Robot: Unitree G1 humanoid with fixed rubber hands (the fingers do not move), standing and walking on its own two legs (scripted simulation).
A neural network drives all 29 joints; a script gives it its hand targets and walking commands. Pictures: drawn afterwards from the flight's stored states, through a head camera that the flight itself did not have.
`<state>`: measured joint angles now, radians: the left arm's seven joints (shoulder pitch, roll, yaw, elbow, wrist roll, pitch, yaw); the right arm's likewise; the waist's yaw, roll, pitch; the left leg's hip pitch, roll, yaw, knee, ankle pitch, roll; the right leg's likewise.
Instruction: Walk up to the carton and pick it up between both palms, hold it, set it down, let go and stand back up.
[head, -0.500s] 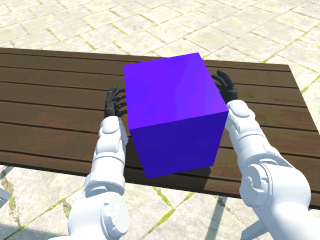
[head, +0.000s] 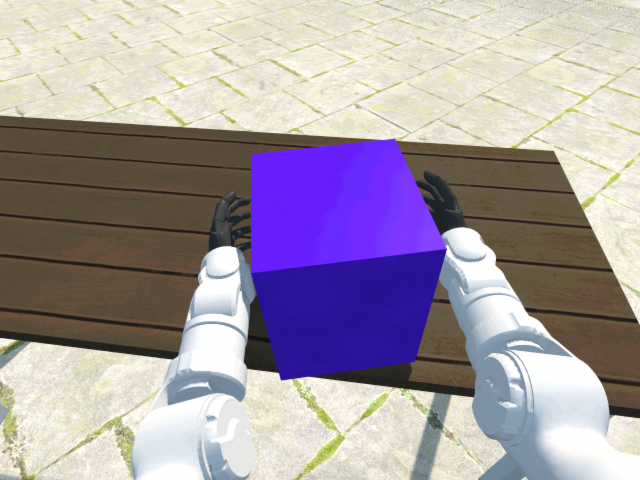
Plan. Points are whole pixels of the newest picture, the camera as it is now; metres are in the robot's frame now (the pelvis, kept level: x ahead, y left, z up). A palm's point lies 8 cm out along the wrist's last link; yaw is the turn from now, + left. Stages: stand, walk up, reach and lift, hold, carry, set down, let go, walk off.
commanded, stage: reach and lift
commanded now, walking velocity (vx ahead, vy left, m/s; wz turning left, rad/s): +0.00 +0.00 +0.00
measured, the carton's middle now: (336, 262) +0.41 +0.07 +0.05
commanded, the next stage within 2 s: none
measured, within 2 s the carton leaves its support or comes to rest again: neither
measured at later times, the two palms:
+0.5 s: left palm (218, 248) +0.35 +0.21 +0.12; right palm (456, 232) +0.41 -0.08 +0.14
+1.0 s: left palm (228, 217) +0.36 +0.19 +0.17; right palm (486, 219) +0.39 -0.10 +0.19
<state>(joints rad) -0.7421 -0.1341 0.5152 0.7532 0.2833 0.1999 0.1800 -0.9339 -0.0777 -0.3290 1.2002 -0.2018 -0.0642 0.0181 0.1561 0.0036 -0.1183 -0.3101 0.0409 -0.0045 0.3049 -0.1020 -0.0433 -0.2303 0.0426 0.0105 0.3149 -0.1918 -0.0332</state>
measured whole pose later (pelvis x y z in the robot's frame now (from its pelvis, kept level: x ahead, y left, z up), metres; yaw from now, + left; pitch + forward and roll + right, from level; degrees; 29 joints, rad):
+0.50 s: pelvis -0.02 +0.00 +0.00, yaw +0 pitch +3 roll +0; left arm -0.77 -0.08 0.42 0.76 0.28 0.33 0.18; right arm -0.94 -0.07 -0.33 1.19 -0.16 0.02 0.00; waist 0.12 -0.04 -0.11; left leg -0.27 0.04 0.00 0.30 -0.08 -0.03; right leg -0.19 0.04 0.01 0.31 -0.17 -0.03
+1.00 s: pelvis -0.02 +0.00 +0.00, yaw +0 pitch -1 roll +0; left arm -0.81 0.01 0.29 0.70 0.27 0.48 0.14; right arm -0.94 -0.07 -0.18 1.08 0.05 0.16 -0.10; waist 0.04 -0.05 -0.12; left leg -0.20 0.04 0.00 0.30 -0.09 -0.03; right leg -0.11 0.04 0.01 0.29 -0.17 -0.03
